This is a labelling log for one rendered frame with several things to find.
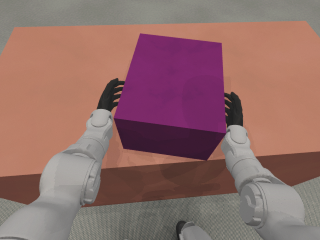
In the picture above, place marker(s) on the robot right hand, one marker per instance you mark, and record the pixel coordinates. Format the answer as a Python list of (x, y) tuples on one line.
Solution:
[(234, 112)]

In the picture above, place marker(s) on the robot right foot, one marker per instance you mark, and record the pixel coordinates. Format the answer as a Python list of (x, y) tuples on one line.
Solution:
[(179, 227)]

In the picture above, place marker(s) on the carton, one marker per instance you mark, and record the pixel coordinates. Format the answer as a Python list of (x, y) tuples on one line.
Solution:
[(173, 100)]

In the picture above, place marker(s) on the robot right upper arm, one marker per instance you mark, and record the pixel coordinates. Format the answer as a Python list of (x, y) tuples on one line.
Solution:
[(275, 211)]

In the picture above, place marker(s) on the right robot shin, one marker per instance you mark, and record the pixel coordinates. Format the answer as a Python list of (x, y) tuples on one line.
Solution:
[(188, 224)]

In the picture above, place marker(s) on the robot left hand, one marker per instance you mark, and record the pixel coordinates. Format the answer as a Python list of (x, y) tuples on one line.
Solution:
[(107, 98)]

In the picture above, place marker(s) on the pedestal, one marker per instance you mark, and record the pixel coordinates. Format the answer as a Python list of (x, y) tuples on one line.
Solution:
[(52, 78)]

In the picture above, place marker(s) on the robot left upper arm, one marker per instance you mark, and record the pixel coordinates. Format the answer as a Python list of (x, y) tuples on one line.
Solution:
[(70, 182)]

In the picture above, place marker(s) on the right robot forearm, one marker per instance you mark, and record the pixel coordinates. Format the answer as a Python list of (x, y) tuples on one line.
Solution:
[(241, 161)]

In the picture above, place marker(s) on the left robot forearm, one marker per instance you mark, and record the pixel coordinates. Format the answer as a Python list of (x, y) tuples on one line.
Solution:
[(94, 143)]

